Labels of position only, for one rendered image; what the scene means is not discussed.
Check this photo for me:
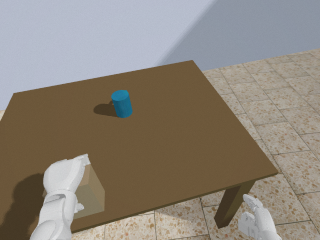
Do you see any robot right hand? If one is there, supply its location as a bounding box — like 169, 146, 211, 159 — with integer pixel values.
238, 194, 277, 240

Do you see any left robot forearm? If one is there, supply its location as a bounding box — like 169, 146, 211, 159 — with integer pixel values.
29, 189, 76, 240

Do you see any right robot forearm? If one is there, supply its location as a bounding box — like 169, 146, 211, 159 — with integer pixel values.
257, 230, 282, 240

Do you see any table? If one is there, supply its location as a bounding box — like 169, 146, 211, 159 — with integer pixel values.
0, 60, 279, 240

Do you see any robot left hand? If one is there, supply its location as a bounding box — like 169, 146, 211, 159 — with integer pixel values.
43, 154, 91, 214

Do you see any sponge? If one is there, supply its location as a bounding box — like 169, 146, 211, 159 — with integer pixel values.
42, 164, 105, 220

